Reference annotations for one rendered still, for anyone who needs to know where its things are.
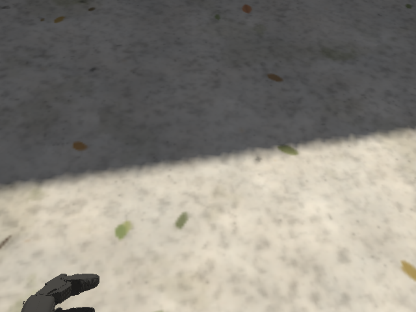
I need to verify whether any left robot hand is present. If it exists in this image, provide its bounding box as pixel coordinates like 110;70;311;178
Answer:
21;274;99;312

